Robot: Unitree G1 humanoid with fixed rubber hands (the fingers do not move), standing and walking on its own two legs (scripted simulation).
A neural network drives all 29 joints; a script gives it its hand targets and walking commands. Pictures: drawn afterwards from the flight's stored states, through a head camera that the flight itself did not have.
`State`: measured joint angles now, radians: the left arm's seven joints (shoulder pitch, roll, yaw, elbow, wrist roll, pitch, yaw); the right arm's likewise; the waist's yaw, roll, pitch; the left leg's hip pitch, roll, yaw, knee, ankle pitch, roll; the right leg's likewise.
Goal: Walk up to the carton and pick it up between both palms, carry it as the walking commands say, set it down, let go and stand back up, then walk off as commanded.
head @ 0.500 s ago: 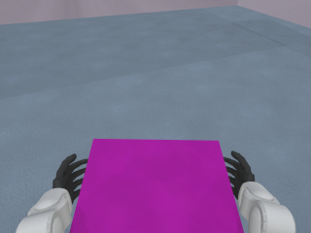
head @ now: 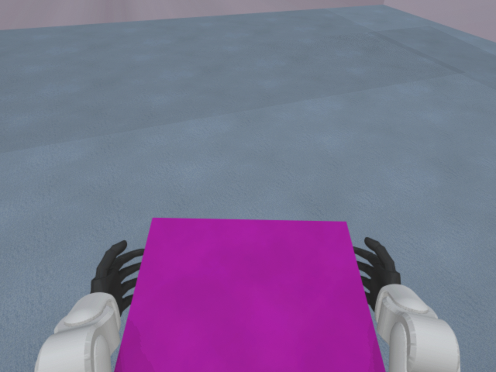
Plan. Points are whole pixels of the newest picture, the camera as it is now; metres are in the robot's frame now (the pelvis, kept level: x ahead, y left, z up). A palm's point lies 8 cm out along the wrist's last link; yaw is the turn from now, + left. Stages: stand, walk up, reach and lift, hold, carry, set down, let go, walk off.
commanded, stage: carry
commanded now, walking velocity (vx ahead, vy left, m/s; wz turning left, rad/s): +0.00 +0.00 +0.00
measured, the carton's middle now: (247, 313) +0.25 +0.00 +0.01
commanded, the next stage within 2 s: none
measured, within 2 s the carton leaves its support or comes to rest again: neither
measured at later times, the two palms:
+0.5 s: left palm (111, 290) +0.26 +0.20 +0.07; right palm (366, 283) +0.27 -0.18 +0.06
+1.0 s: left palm (114, 289) +0.26 +0.20 +0.06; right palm (365, 282) +0.27 -0.18 +0.06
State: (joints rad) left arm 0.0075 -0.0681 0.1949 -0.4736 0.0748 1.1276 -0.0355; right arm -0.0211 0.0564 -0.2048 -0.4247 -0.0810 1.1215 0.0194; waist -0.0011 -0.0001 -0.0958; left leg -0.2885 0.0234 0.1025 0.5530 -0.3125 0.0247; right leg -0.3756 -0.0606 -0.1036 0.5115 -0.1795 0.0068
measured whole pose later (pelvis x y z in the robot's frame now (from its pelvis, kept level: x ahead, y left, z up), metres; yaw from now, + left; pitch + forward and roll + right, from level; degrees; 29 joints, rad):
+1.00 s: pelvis +0.01 +0.01 +0.00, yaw +0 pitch +4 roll +0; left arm -0.01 -0.07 0.20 -0.25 0.09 0.88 -0.04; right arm -0.04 0.05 -0.19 -0.21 -0.10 0.88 0.02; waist 0.00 0.01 -0.09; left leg -0.30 0.03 0.12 0.58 -0.35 0.03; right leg -0.39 -0.08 -0.11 0.55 -0.22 0.02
